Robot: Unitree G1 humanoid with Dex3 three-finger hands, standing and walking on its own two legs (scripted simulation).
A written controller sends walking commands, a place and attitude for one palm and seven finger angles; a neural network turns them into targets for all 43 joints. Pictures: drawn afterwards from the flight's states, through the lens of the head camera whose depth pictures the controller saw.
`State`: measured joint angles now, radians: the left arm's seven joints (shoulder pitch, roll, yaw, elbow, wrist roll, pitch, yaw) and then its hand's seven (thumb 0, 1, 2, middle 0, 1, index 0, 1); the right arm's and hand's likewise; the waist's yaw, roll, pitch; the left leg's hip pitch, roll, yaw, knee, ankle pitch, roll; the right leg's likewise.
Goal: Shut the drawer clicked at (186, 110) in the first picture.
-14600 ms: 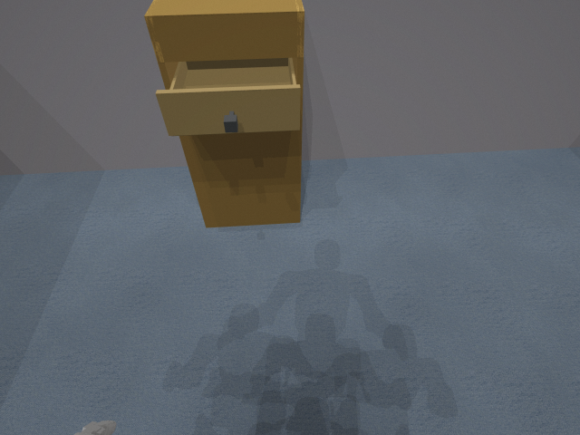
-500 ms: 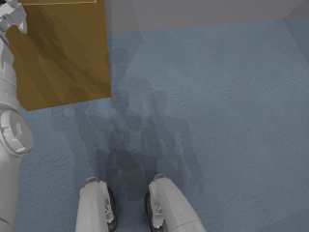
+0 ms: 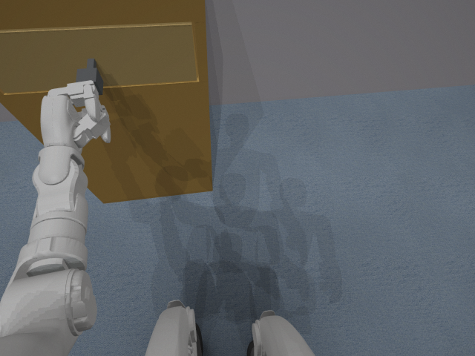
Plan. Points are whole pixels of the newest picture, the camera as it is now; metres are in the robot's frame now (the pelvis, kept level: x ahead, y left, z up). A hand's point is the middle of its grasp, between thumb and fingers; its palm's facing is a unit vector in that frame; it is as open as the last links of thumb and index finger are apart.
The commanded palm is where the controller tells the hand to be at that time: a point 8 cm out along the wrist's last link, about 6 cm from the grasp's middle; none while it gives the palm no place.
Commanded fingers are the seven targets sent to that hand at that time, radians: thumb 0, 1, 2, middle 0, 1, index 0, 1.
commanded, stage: draw the hand back to the body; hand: left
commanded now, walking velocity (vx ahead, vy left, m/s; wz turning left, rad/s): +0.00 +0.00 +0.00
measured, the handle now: (90, 75) +0.61 +0.24 +0.03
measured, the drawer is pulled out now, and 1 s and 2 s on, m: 0.00 0.00 0.00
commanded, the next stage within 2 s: step back with the hand held close in 1.20 s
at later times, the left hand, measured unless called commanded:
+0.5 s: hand (30, 198) +0.31 +0.21 +0.15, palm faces +0.20 -0.95 -0.24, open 3.3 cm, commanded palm +0.27 +0.26 +0.17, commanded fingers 0.00 0.90 0.90 -1.40 -1.60 -1.40 -1.60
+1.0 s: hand out of the picture +0.19 +0.23 +0.25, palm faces +0.41 -0.82 -0.39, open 3.3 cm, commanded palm +0.13 +0.28 +0.27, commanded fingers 0.00 0.90 0.90 -1.40 -1.60 -1.40 -1.60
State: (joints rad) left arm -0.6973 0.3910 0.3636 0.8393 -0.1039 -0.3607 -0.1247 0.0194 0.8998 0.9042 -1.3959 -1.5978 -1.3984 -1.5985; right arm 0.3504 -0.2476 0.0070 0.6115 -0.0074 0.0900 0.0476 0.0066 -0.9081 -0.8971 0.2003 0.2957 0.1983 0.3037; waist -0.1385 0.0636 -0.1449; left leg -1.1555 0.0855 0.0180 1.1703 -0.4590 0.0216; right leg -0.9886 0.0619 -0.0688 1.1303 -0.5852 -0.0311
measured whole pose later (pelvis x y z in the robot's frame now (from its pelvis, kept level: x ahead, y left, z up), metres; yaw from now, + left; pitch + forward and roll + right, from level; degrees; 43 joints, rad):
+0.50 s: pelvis +0.01 -0.01 +0.08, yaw +3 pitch +5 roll -1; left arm -0.05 0.30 0.12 0.26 -0.10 -0.13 0.03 0.02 0.90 0.90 -1.40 -1.60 -1.40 -1.60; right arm 0.19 -0.26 0.03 0.55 0.05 0.08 -0.08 0.01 -0.91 -0.90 0.20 0.30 0.20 0.30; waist 0.00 0.06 -0.08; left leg -0.49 0.03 0.05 0.69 -0.29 0.01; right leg -0.34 0.03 -0.04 0.67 -0.42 -0.03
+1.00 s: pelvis +0.02 -0.01 +0.10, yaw +3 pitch -4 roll +0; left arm 0.48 0.33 0.25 -0.39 -0.08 -0.09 0.09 0.02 0.89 0.90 -1.40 -1.60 -1.40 -1.60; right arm 0.17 -0.24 0.03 0.60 0.00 -0.02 -0.07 0.02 -0.90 -0.90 0.20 0.30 0.20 0.30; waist 0.06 0.09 0.01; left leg -0.14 0.02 0.04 0.39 -0.17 0.01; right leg 0.02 0.02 -0.05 0.33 -0.28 -0.03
